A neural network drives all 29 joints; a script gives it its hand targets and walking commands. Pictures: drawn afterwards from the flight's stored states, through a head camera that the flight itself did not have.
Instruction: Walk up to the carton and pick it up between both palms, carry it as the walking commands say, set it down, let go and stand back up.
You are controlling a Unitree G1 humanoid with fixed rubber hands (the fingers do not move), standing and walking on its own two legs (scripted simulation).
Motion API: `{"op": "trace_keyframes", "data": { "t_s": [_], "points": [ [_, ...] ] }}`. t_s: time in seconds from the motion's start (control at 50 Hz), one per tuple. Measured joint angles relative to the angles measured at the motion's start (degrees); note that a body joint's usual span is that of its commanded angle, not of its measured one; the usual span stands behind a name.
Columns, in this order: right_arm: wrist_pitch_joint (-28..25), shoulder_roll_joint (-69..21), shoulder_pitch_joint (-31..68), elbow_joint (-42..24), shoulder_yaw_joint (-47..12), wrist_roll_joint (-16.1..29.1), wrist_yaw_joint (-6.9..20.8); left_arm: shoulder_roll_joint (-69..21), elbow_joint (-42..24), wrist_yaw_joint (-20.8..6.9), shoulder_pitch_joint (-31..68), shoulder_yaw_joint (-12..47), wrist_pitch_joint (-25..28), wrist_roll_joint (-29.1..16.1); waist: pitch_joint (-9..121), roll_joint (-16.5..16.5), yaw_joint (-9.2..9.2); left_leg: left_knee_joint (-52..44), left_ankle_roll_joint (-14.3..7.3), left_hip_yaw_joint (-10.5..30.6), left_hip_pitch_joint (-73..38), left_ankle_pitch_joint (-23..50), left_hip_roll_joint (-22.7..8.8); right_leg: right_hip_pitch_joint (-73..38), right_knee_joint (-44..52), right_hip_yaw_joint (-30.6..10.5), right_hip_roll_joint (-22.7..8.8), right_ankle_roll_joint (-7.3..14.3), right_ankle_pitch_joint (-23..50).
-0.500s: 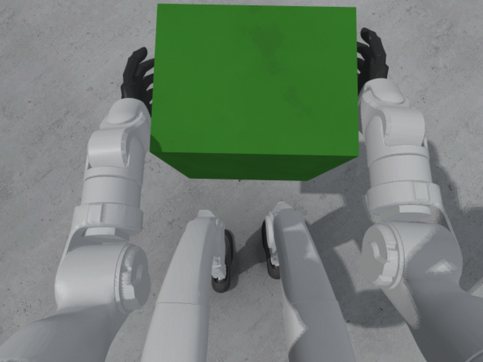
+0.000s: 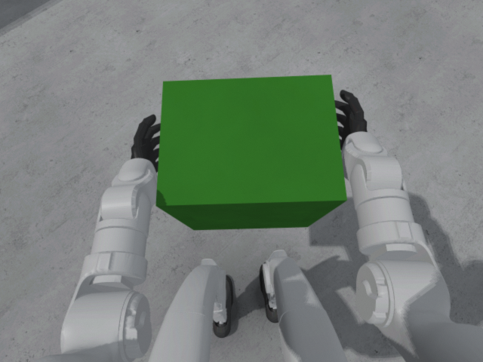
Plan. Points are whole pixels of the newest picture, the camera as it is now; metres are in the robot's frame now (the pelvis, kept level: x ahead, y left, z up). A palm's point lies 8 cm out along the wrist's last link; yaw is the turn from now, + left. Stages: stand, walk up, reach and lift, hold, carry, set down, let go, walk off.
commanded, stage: reach and lift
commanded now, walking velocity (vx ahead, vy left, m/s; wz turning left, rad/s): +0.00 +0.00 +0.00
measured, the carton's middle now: (248, 168) +0.41 -0.01 -0.07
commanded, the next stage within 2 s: hold in 1.74 s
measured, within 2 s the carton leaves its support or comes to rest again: neither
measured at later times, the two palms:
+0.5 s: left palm (133, 131) +0.41 +0.15 +0.07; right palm (382, 122) +0.42 -0.19 +0.07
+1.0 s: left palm (117, 139) +0.38 +0.16 +0.10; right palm (396, 124) +0.39 -0.19 +0.11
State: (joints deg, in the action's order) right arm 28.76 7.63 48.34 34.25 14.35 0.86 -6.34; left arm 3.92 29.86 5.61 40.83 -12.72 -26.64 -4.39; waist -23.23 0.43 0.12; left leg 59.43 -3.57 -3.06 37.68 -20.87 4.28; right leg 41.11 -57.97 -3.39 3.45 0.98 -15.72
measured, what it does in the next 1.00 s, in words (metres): rises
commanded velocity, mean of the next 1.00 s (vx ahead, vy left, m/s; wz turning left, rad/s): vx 0.00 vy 0.00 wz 0.00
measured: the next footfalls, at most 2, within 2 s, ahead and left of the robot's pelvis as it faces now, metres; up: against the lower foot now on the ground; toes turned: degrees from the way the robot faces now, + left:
none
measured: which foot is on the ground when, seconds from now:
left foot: down 0.00-1.00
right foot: down 0.00-1.00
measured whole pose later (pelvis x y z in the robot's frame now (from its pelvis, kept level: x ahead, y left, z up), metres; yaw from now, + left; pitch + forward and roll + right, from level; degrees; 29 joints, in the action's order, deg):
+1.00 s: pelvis +0.09 +0.00 +0.07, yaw +0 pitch -3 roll +0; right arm 40.3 -0.3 18.9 22.4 15.4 -6.4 -1.2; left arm -4.6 19.6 0.0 15.3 -12.7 -40.8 5.9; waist 4.0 0.9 0.1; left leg 33.4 -3.6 -1.1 13.8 -17.1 3.9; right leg 17.6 -33.0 -4.1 3.6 1.0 -12.7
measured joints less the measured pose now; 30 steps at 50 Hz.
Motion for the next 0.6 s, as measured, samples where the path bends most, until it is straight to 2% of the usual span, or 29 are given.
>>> {"op": "trace_keyframes", "data": {
  "t_s": [0.06,0.12,0.22,0.34,0.4,0.5,0.56,0.6],
  "points": [
    [-0.67,-0.57,-1.77,1.34,0.86,-0.69,1.0,-1.21,0.1,0.08,-2.16,-0.25,-0.03,0.93,4.14,0.22,0.0,-1.74,0.0,0.1,-0.39,0.51,0.0,-0.43,1.78,-0.09,0.0,0.0,0.51],
    [-1.31,-1.59,-2.87,5.35,3.4,-2.6,2.53,-3.04,2.2,-0.46,-3.56,-2.63,-0.9,2.28,10.33,0.27,0.0,-3.37,0.0,0.15,-0.42,0.66,0.01,-0.4,3.29,-0.21,0.0,0.0,0.58],
    [-1.4,-2.05,-4.85,8.5,4.56,-4.09,3.06,-4.86,4.37,-1.03,-5.08,-4.76,-2.03,4.39,18.34,0.28,0.01,-6.57,0.0,0.34,-2.39,0.74,0.01,-2.19,6.14,-0.36,0.01,0.0,0.56],
    [-0.6,-4.74,-5.8,9.35,9.1,-7.63,3.78,-5.71,6.04,-4.73,-5.29,-8.83,-3.35,9.02,20.72,0.28,0.0,-10.95,0.0,0.36,-8.51,0.75,0.01,-7.87,9.65,-0.79,0.04,0.0,0.15],
    [-0.15,-5.88,-8.55,9.17,9.48,-9.24,4.07,-5.91,6.48,-5.59,-6.91,-9.08,-4.58,10.27,20.79,0.28,0.01,-13.66,0.0,0.55,-11.86,0.94,-0.01,-11.06,12.0,-0.88,0.04,0.0,0.17],
    [1.94,-6.52,-17.93,3.26,5.04,-9.19,4.2,-5.78,5.29,-5.72,-13.39,-3.28,-5.06,10.27,22.81,0.34,0.02,-19.39,0.0,1.02,-15.93,2.07,-0.1,-15.05,17.46,-0.96,0.05,0.0,1.03],
    [4.0,-6.5,-25.02,-4.43,0.62,-7.87,4.32,-5.56,-1.53,-5.73,-19.94,2.02,-6.52,10.28,25.2,0.33,0.0,-22.46,0.0,1.28,-17.53,2.91,-0.23,-16.77,20.71,-1.0,0.11,0.0,1.79],
    [5.46,-6.48,-28.31,-8.61,-1.09,-7.3,4.3,-5.86,-5.12,-5.74,-23.2,3.43,-7.43,10.3,26.91,0.34,0.0,-24.1,0.0,1.54,-18.83,3.41,-0.28,-18.27,22.65,-0.93,0.1,0.0,2.2]
  ]
}}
